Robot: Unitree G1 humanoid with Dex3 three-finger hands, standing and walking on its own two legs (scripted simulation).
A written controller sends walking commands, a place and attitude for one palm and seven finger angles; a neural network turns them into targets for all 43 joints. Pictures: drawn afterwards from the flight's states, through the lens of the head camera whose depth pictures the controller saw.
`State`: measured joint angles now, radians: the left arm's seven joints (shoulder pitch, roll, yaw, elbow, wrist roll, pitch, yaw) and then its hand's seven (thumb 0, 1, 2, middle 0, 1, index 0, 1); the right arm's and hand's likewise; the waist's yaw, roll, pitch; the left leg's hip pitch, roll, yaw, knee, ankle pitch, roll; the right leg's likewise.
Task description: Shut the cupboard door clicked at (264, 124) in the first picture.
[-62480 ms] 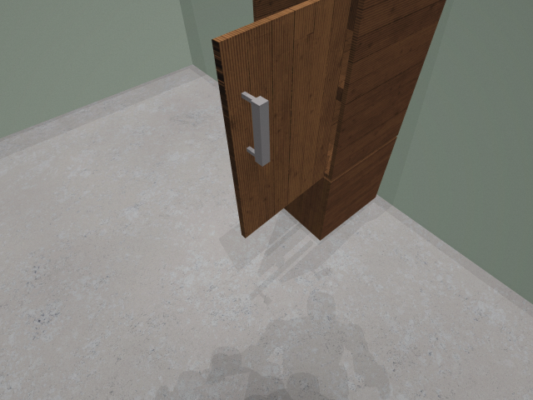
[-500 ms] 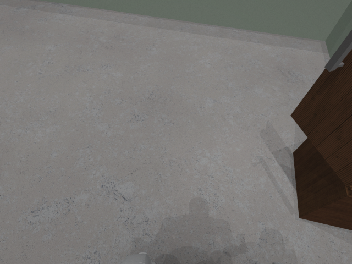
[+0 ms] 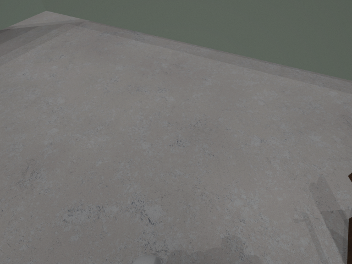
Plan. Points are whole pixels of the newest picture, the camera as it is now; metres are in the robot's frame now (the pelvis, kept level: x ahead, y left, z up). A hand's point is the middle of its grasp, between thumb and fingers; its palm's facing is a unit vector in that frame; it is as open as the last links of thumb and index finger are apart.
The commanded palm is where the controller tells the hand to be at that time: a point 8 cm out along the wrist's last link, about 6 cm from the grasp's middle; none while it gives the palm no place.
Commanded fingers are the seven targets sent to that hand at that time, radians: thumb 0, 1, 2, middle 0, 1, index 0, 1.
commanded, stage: walk to a spot facing it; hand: left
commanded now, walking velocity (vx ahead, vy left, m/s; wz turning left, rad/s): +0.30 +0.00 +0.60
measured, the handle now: out of the picture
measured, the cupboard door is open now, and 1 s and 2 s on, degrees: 31 31 31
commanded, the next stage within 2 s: turn to face it in 0.38 s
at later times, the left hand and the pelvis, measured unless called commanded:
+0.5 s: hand out of the picture +0.09 +0.27 -0.19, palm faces +0.37 -0.91 -0.20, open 7.4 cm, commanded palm none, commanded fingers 0.00 0.90 0.90 -0.20 -0.30 -0.20 -0.30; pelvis +0.16 +0.09 -0.02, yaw +18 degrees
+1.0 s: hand (95, 197) +0.34 +0.29 -0.18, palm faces +0.11 -0.98 -0.17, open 7.4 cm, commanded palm none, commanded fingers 0.00 0.90 0.90 -0.20 -0.30 -0.20 -0.30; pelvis +0.29 +0.11 -0.01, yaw +5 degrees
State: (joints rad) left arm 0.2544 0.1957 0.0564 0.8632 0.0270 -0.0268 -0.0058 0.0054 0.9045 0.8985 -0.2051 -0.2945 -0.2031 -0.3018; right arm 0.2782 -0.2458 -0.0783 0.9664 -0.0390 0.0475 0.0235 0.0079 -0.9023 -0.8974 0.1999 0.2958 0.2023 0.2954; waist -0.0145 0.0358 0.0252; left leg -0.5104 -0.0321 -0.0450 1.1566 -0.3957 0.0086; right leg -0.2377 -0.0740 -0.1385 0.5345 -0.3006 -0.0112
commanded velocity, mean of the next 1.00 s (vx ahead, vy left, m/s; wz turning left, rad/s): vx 0.12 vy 0.00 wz -0.09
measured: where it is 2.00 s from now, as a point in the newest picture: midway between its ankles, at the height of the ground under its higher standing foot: (157, 241)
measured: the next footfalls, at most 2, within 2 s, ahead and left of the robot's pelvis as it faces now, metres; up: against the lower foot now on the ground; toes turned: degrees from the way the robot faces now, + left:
left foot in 0.36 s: +0.24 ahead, +0.16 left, +0.00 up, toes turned +22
right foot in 0.96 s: +0.33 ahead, +0.00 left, +0.00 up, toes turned +2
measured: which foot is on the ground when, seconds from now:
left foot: up 0.00-0.34, down 0.36-0.98, up 1.00-1.00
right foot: down 0.00-0.34, up 0.36-0.94, down 0.96-1.00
